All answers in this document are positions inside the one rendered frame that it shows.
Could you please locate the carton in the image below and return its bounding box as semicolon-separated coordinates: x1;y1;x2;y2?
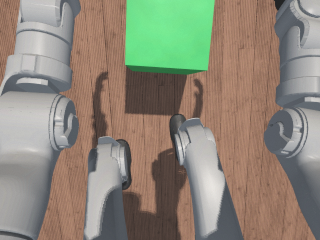
125;0;215;75

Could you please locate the robot right forearm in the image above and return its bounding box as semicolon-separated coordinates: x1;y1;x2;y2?
274;0;320;111

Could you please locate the robot right upper arm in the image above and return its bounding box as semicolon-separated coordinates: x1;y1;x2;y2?
263;106;320;240

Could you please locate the robot left upper arm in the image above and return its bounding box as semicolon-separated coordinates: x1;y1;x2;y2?
0;91;79;240

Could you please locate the robot left forearm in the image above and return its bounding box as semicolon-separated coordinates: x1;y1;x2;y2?
0;0;81;97

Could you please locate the right robot hand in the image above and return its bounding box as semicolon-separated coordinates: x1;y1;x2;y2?
274;0;285;11

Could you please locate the robot left shin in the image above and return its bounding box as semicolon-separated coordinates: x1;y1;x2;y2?
87;136;128;183

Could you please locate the left robot foot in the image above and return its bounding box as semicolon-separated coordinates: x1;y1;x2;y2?
116;139;132;190

